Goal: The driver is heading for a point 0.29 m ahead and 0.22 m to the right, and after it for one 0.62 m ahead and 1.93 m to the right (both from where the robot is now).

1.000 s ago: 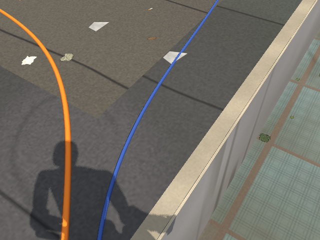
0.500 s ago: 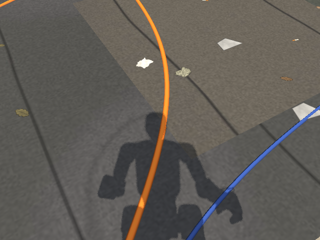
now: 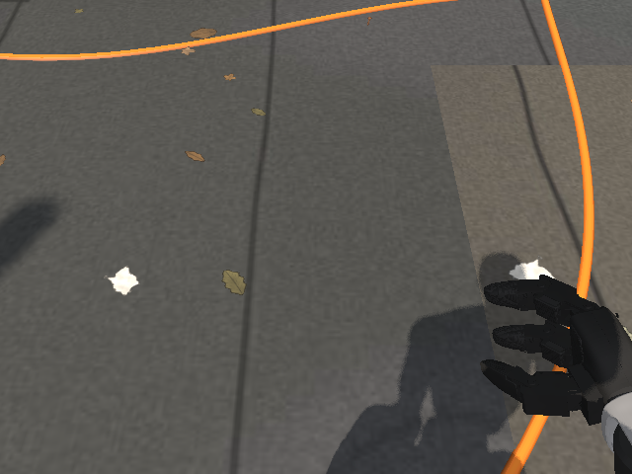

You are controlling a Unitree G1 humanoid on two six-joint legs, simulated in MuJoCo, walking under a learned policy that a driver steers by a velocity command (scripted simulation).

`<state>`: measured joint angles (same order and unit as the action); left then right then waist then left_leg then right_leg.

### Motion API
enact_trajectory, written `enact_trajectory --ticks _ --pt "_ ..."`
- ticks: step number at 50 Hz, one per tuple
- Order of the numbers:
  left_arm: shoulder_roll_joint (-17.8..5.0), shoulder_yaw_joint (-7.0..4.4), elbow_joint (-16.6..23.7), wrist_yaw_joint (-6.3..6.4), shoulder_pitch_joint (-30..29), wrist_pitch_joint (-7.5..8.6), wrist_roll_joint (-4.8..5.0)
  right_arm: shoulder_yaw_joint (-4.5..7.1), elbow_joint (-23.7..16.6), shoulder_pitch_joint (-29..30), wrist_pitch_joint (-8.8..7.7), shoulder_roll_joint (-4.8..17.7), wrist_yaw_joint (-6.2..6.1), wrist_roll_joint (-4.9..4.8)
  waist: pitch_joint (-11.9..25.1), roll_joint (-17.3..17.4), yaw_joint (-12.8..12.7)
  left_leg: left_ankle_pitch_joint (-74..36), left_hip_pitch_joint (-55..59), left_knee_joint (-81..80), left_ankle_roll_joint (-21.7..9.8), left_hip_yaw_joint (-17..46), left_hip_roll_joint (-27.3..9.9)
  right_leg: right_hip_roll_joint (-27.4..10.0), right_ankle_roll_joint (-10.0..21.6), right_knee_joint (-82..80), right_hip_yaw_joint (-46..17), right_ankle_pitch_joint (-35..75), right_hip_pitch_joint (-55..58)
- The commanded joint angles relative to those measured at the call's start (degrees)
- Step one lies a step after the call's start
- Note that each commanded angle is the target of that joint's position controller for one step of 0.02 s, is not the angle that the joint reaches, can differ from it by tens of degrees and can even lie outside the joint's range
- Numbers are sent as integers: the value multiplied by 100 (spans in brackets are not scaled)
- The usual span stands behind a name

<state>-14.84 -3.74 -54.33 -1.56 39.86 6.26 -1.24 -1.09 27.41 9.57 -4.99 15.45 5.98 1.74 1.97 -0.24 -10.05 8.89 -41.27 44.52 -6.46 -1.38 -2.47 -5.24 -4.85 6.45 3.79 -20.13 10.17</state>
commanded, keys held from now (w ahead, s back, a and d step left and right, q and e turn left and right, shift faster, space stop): w+e+shift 0.44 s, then e+shift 0.56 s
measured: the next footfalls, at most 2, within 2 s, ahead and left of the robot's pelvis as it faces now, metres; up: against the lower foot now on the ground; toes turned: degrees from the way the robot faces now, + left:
left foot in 0.06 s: +0.23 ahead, +0.13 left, +0.00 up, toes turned +2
right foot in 0.48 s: +0.63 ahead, -0.05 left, +0.00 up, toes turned -23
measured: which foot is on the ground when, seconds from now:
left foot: up 0.00-0.04, down 0.06-0.46, up 0.48-0.80, down 0.82-1.00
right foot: down 0.00-0.06, up 0.08-0.46, down 0.48-0.80, up 0.82-1.00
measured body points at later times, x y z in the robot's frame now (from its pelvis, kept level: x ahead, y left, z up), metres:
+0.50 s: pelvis +0.48 +0.01 -0.03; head +0.51 +0.01 +0.42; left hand +0.76 +0.18 -0.11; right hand +0.37 -0.24 -0.16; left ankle +0.24 +0.15 -0.62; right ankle +0.59 -0.03 -0.73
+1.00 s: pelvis +0.76 +0.01 +0.00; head +0.78 -0.03 +0.45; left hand +1.10 +0.06 -0.07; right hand +0.68 -0.30 -0.09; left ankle +0.94 -0.01 -0.72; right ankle +0.65 -0.05 -0.63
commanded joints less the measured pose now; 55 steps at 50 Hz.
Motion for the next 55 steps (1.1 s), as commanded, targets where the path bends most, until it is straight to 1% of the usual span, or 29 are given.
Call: enact_trajectory --ticks 1,2,3,4,5,7,10,13,17,19,22,23,24,25,26,28,29,32,35,38,40,41,42,43,44,45,47,50,55 --pt "-1409 -247 612 -20 -1184 96 39 328 366 -1967 11 639 -222 21 203 -473 1830 576 3867 -415 -19 -543 617 -641 1020 1543 10 5156 -2443" --pt "-1484 -263 674 -33 -1280 81 45 491 689 -3155 42 961 -341 113 803 -426 2397 657 5346 -530 -10 -214 393 -430 895 3261 -39 4897 -3167" --pt "-860 -145 851 -67 -1332 66 -10 687 759 -3857 23 1528 -490 292 1492 513 2514 2174 6485 -742 -91 1538 -1123 147 827 5673 -250 1342 -4377" --pt "-269 -38 1219 -5 -1168 48 207 715 632 -3823 -28 1884 -551 325 2254 1577 2069 2756 6374 -2206 -103 4052 -2511 620 830 7648 -884 -554 -5160" --pt "-457 -71 1302 57 -1418 1 261 759 645 -3364 5 1691 -553 219 1888 1172 1836 2183 5722 -2802 -141 4371 -2469 480 829 8201 -1010 267 -5586" --pt "-340 -14 1097 3 -1655 -89 101 527 831 -2692 -135 750 -475 110 307 442 1241 1170 3990 -2615 -121 2588 -1841 33 775 7786 -706 882 -5527" --pt "-84 -6 927 -151 -1503 -403 3 441 1107 -2519 -237 373 -497 -37 -71 645 696 -204 3138 -2927 108 1039 -1380 -139 727 7258 -700 896 -5072" --pt "-13 54 1314 -215 -2646 -527 -46 366 1447 -2831 -325 83 -524 -105 -534 478 820 -1943 3303 -3222 256 -159 -1134 -198 821 6513 -454 1316 -5526" --pt "-47 208 1688 -376 -3615 -527 -3 373 1702 -2938 -283 310 -670 -98 -723 239 794 -2901 3405 -3549 512 -1356 -676 219 1095 4380 394 2360 -4636" --pt "-157 231 1745 -387 -3555 -541 12 436 1755 -3161 -269 767 -736 -105 -604 339 681 -5595 3763 -2954 645 -1546 -855 657 1303 3882 822 2278 -3928" --pt "-836 15 1269 -238 -1855 -559 -45 545 1675 -2873 -31 1234 -881 -19 270 611 -280 -7270 3982 -544 720 -1333 -1144 1114 1715 3607 747 1699 -2011" --pt "-1134 -159 865 -145 -580 -519 -55 581 1552 -2579 70 1303 -847 8 709 295 -772 -6242 3286 1566 684 -1239 -1004 1086 1980 3060 239 1749 -635" --pt "-1292 -316 834 18 -826 -559 152 537 1537 -2271 67 943 -695 -33 330 -923 -588 140 1712 3953 747 -1192 288 754 2130 2465 -484 2108 179" --pt "-1993 -373 1062 36 -1377 -586 -22 358 984 -3025 -24 434 -717 22 537 -1380 514 2240 -115 5751 1022 -532 580 -478 2928 3162 -2646 6040 1033" --pt "-2140 -501 1351 87 -1302 -591 -29 315 655 -2935 -98 690 -736 -98 1840 -861 190 2136 -1000 6119 1074 622 560 -1185 3788 2113 -4329 4152 1940" --pt "-1388 -312 1313 251 -1938 -583 57 284 619 -2467 -181 832 -726 -4 89 508 840 1705 -808 4478 938 786 25 -889 3154 1228 -3982 3529 -240" --pt "-881 -169 1864 112 -2649 -272 252 413 495 -2263 -313 983 -731 -257 -1 782 1093 1797 -434 4264 997 1178 230 -717 3099 1050 -4266 3238 -1014" --pt "-1033 -196 2000 137 -3389 -124 328 492 441 -2025 -190 964 -793 -78 -584 892 1549 1617 832 1736 1227 924 -53 95 2518 1026 -2763 4189 -3180" --pt "-1318 -383 1792 410 -2936 -458 348 310 268 -1449 -137 215 -772 -98 196 317 1084 -431 2418 -667 1309 165 858 1127 1644 1778 -1832 4358 -3737" --pt "-1019 -335 1728 474 -2739 -695 376 456 240 -1511 -17 369 -709 -290 595 -303 1097 -1622 3295 -1676 1320 460 1070 1249 1118 2466 -2291 2553 -3601" --pt "-595 -227 1907 444 -3006 -683 339 607 442 -2171 0 572 -741 -168 820 -394 1536 -2546 4254 -2262 1023 813 495 1540 671 3843 -2109 1618 -3635" --pt "-40 -64 2052 416 -2779 -666 151 616 480 -2641 22 754 -803 -40 1441 396 1514 -4285 5444 -1783 434 2046 -926 1823 438 5371 -1651 -1536 -4317" --pt "-158 -32 2147 316 -1836 -612 171 552 296 -2569 73 824 -785 218 2157 1395 984 -5784 5797 -1713 -543 3845 -2285 1740 217 6813 -1659 -2602 -4638" --pt "-721 -141 2079 199 -1184 -641 270 655 272 -2155 143 1018 -770 120 2315 1527 693 -4873 5626 -1599 -1276 4472 -2847 1180 -22 7931 -1580 -2265 -4918" --pt "-1037 -226 2056 174 -1579 -715 418 695 245 -1608 207 956 -817 2 1847 1295 657 -2133 5179 -1991 -1313 4215 -2526 771 -91 8344 -1248 -1506 -5493" --pt "-1182 -287 2025 256 -2187 -822 397 581 115 -1406 295 514 -893 -2 1253 628 916 -396 4247 -2320 -861 3334 -1862 492 -78 8008 -1073 -910 -5366" --pt "-1052 -270 2219 363 -2650 -1023 319 537 161 -1030 412 553 -928 -10 319 427 841 -403 2639 -2703 -382 1975 -1065 401 -46 7193 -734 -474 -4712" --pt "-593 -141 2341 360 -2711 -954 262 681 461 -1238 417 762 -932 10 421 717 885 -1022 2555 -2846 -488 1098 -931 317 66 6062 -423 -372 -4191" --pt "-808 -182 2312 231 -2751 -991 257 817 606 -1060 429 983 -863 -126 664 899 834 -505 2569 -2958 -549 652 -1387 69 338 4529 -335 106 -3227"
